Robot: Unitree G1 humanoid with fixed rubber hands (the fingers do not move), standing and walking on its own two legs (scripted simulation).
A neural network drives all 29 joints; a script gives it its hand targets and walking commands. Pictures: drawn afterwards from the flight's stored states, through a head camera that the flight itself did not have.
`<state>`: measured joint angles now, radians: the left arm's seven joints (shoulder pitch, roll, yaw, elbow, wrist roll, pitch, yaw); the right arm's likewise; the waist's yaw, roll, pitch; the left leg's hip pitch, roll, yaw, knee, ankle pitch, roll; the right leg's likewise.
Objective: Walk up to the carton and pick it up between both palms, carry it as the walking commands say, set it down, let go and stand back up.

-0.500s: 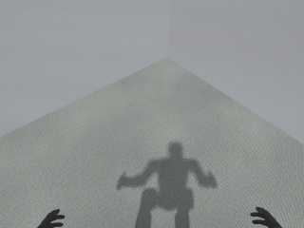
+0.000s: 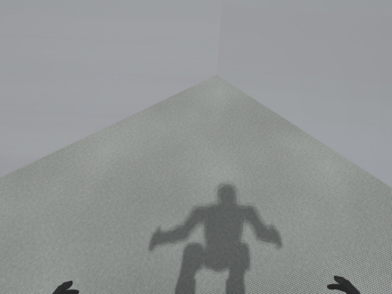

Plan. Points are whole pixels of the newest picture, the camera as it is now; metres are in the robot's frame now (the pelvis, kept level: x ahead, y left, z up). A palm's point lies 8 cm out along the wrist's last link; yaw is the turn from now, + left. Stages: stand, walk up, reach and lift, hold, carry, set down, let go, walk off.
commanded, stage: stand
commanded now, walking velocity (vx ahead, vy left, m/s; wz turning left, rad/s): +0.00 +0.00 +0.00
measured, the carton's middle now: out of the picture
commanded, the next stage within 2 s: walk up in 0.68 s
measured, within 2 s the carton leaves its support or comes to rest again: neither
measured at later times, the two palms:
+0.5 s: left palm out of the picture +0.10 +0.31 -0.10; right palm out of the picture +0.11 -0.31 -0.10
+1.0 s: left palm out of the picture +0.10 +0.32 -0.12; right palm out of the picture +0.10 -0.31 -0.10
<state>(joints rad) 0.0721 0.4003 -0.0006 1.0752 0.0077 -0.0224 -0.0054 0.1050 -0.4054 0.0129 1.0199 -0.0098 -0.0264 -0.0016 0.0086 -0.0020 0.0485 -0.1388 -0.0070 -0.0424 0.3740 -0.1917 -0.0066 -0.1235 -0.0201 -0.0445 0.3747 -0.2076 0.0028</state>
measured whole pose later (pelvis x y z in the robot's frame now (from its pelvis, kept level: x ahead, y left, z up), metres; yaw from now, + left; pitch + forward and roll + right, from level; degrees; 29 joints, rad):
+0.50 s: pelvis +0.00 +0.00 +0.00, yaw +0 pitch -2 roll +0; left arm 0.07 0.40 0.00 1.08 0.01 -0.02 0.00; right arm 0.10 -0.41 0.01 1.03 -0.01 -0.02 0.00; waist 0.01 0.00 0.05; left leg -0.13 -0.01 -0.04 0.36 -0.19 -0.01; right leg -0.11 -0.02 -0.05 0.36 -0.21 0.00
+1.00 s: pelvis +0.00 +0.01 -0.01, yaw -6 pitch -1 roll +0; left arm 0.14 0.39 0.06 0.99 0.01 0.05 -0.01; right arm 0.07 -0.37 -0.03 0.94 -0.02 0.02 -0.03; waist 0.03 -0.02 0.07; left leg -0.23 0.01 0.00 0.56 -0.37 -0.02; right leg -0.24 0.01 0.05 0.50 -0.25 0.01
